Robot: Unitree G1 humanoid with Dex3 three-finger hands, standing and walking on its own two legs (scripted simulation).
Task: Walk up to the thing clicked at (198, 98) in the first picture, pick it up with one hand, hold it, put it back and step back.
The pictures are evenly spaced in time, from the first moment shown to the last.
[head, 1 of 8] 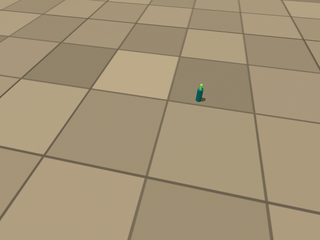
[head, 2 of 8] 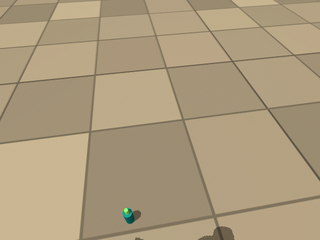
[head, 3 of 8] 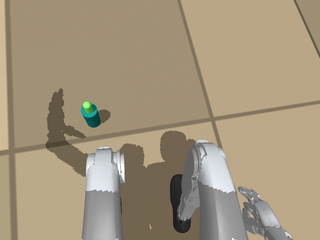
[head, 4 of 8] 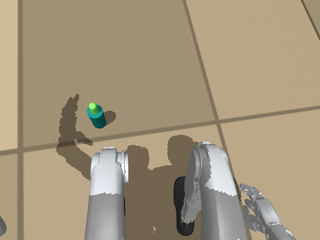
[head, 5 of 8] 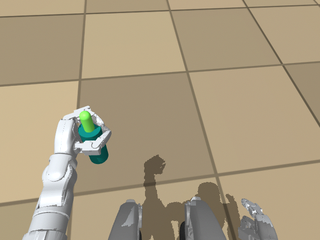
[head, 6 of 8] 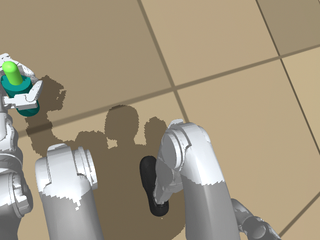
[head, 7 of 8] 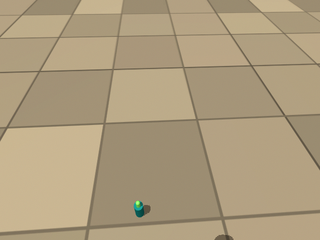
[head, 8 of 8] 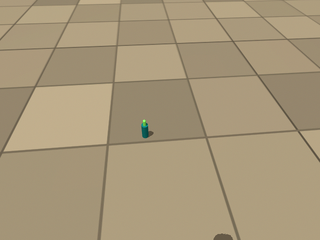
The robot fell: no
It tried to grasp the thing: yes
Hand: left
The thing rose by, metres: 0.67
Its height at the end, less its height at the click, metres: +0.00
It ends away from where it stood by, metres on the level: 0.01
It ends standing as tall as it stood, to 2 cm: yes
